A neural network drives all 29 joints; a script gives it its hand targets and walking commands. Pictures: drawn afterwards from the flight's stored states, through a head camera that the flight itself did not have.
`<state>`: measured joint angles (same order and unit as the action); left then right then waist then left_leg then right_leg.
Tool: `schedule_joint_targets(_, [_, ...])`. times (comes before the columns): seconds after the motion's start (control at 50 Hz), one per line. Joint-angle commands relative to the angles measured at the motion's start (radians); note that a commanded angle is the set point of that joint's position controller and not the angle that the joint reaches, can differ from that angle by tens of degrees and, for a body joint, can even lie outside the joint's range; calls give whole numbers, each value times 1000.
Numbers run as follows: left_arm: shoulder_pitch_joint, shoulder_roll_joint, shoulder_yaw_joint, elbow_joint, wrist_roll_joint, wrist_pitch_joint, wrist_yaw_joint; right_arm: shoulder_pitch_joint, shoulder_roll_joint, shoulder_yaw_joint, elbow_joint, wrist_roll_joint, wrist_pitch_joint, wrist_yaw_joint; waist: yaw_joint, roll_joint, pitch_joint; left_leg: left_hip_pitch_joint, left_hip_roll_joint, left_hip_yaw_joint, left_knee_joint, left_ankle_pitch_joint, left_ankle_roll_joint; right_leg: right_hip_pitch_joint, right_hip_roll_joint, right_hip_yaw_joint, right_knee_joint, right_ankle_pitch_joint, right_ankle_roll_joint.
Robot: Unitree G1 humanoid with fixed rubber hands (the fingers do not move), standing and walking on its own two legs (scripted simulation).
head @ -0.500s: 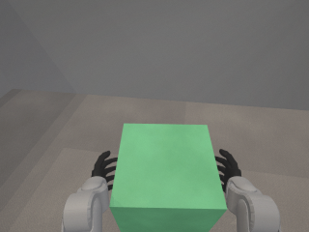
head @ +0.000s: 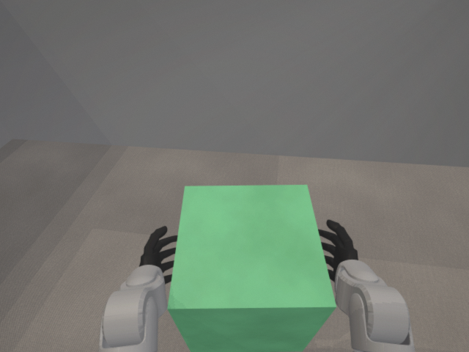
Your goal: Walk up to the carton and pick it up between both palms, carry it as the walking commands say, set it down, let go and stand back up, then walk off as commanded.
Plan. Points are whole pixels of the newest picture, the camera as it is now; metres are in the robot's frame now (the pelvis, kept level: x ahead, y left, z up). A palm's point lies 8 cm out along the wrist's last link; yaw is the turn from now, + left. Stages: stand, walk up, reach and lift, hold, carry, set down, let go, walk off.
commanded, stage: carry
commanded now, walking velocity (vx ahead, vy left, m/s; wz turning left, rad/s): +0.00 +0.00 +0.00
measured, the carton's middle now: (246, 272) +0.29 +0.00 +0.01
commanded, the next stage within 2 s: none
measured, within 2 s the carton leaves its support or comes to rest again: neither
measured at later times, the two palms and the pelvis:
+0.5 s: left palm (161, 272) +0.24 +0.13 +0.10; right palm (366, 266) +0.24 -0.17 +0.10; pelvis +0.01 -0.02 -0.01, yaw +0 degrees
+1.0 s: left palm (217, 272) +0.25 +0.05 +0.09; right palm (424, 271) +0.24 -0.25 +0.09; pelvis +0.00 -0.10 -0.01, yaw +2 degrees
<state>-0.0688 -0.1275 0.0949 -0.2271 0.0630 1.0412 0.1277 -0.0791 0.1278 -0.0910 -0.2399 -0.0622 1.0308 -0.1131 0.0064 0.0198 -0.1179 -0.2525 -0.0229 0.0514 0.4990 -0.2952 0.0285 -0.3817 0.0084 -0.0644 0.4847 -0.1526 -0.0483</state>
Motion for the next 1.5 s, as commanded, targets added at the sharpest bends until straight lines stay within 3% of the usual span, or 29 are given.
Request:
schedule_joint_targets(0.0, [-493,-717,-550,-205,-241,-58,-146,-442,722,536,-172,199,-43,117,-11,-50,-224,16,133,-109,-79,123,11,162,-135,133,-54,144,-3])
schedule_joint_targets(0.18, [-456,-674,-494,-125,-195,-80,-138,-430,682,492,-100,178,-65,119,-11,-24,-266,24,130,-106,-68,96,21,186,-147,140,-67,133,-10])
schedule_joint_targets(0.2, [-485,-760,-599,-332,-279,-67,-128,-442,782,591,-282,265,-50,112,-11,-16,-261,21,143,-116,-76,114,14,182,-145,130,-55,139,-6])
schedule_joint_targets(0.24, [-483,-850,-691,-476,-343,-15,-117,-459,867,687,-445,343,0,106,-12,-3,-249,25,187,-148,-101,148,11,152,-122,101,-20,124,2])
schedule_joint_targets(0.4, [-332,-723,-678,-434,-305,168,-108,-276,735,641,-392,277,178,88,-19,87,-230,146,316,-218,-29,430,106,-32,-91,54,86,38,6])
schedule_joint_targets(0.5, [-400,-753,-682,-438,-328,193,-129,-330,776,644,-382,272,204,95,-16,53,-104,19,293,-189,-19,144,83,-39,-98,74,39,-9,2])
schedule_joint_targets(0.62, [-395,-808,-685,-434,-347,184,-140,-406,818,685,-458,307,200,97,-11,-225,-163,-169,101,46,276,-182,-28,152,-261,302,-211,155,-77])
schedule_joint_targets(0.68, [-359,-856,-685,-444,-345,173,-136,-398,859,714,-487,343,190,102,-1,-153,-255,-222,78,55,377,-261,-20,280,-265,277,-184,338,-95])
schedule_joint_targets(0.74, [-384,-884,-713,-514,-345,148,-132,-338,916,716,-459,363,169,117,-10,-68,-345,-148,65,74,325,-209,-8,343,-197,161,-164,466,9])
schedule_joint_targets(0.8, [-431,-881,-753,-595,-354,125,-130,-307,929,713,-470,369,143,125,-28,-84,-375,73,46,124,100,-155,5,269,-112,43,-200,522,201])
schedule_joint_targets(0.84, [-410,-864,-764,-604,-347,118,-128,-291,904,716,-508,372,135,127,-55,-96,-370,349,130,131,-125,-58,42,73,-46,-50,-104,616,363])
schedule_joint_targets(0.86, [-402,-856,-776,-607,-353,119,-128,-283,891,709,-510,366,134,129,-58,114,-388,383,302,-47,-204,122,97,32,-26,-30,159,248,317])
schedule_joint_targets(0.88, [-361,-848,-776,-592,-356,124,-128,-280,878,707,-512,363,134,129,-32,326,-419,381,518,-330,-66,435,168,-101,-75,80,411,-319,170])
schedule_joint_targets(0.9, [-346,-832,-756,-550,-341,129,-125,-277,849,708,-514,354,139,128,-27,256,-332,372,551,-347,-66,612,194,-261,-60,86,518,-390,108])
schedule_joint_targets(0.92, [-300,-826,-724,-476,-318,141,-119,-291,812,700,-497,347,152,129,-9,175,-258,421,493,-250,-37,724,148,-351,-53,101,468,-346,61])
schedule_joint_targets(0.96, [-275,-805,-698,-461,-288,155,-110,-354,768,707,-520,357,173,135,3,194,-233,489,462,-130,30,790,108,-429,-91,77,362,-264,58])
schedule_joint_targets(1.04, [-356,-794,-704,-491,-327,163,-118,-337,784,705,-474,316,190,126,5,131,-89,47,342,-45,113,738,25,-13,1,-88,139,-175,46])
schedule_joint_targets(1.06, [-352,-790,-699,-484,-339,168,-124,-301,772,699,-453,299,193,118,8,47,-100,-41,307,-4,179,644,-8,120,-4,-80,56,-114,31])
schedule_joint_targets(1.08, [-346,-771,-692,-467,-346,175,-126,-269,743,680,-437,280,198,110,-3,-59,-112,-111,247,45,261,447,-52,202,-62,1,-2,146,9])
schedule_joint_targets(1.1, [-347,-748,-685,-456,-349,179,-128,-266,727,673,-453,271,203,108,-13,-304,-151,-220,148,107,428,7,-106,254,-285,271,-48,513,-66])
schedule_joint_targets(1.12, [-335,-746,-677,-429,-349,186,-126,-287,713,674,-458,277,211,106,-12,-416,-142,-214,78,99,557,-447,-115,167,-345,338,-88,651,-154])
schedule_joint_targets(1.16, [-273,-748,-654,-376,-325,205,-132,-262,715,660,-424,270,212,101,-8,-249,-141,-176,93,67,524,-462,-76,103,-297,270,-142,399,-123])
schedule_joint_targets(1.2, [-367,-817,-701,-446,-353,191,-135,-289,790,656,-407,290,201,115,-12,-180,-160,-161,97,54,488,-360,-56,62,-263,203,-140,136,-109])
schedule_joint_targets(1.28, [-482,-916,-762,-567,-374,131,-135,-335,941,687,-436,356,150,140,-35,-123,-279,146,93,82,82,-83,-1,-37,-141,20,-108,-59,9])
schedule_joint_targets(1.3, [-480,-916,-769,-590,-375,119,-132,-353,943,691,-468,373,138,147,-39,-49,-278,217,130,54,-74,14,6,-81,-112,-12,-72,-107,37])
schedule_joint_targets(1.34, [-437,-909,-765,-574,-356,119,-128,-380,912,710,-522,388,123,149,-33,326,-238,216,532,-476,-260,65,103,-283,5,-70,329,-325,62])
schedule_joint_targets(1.38, [-394,-892,-745,-522,-328,127,-125,-366,876,713,-521,383,126,151,-24,199,-177,179,571,-431,-199,140,193,-349,-44,116,550,-348,48])
schedule_joint_targets(1.44, [-362,-888,-741,-503,-314,130,-117,-344,849,703,-520,368,126,159,-8,138,-189,240,401,-164,-93,502,114,-336,-46,68,574,-201,58])
schedule_joint_targets(1.48, [-338,-864,-745,-516,-305,129,-105,-323,817,704,-519,368,134,161,-6,158,-188,315,366,-86,-30,731,78,-356,-26,7,512,-178,71])
